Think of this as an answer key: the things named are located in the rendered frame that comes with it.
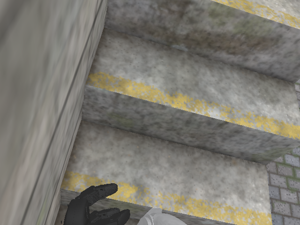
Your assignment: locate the left robot hand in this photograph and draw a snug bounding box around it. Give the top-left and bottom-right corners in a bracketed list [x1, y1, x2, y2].
[61, 183, 130, 225]

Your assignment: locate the right robot thigh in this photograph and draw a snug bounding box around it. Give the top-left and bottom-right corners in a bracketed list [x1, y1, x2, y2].
[139, 213, 187, 225]

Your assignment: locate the right robot shin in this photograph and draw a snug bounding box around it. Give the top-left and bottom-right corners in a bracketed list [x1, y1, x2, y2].
[137, 207, 162, 225]

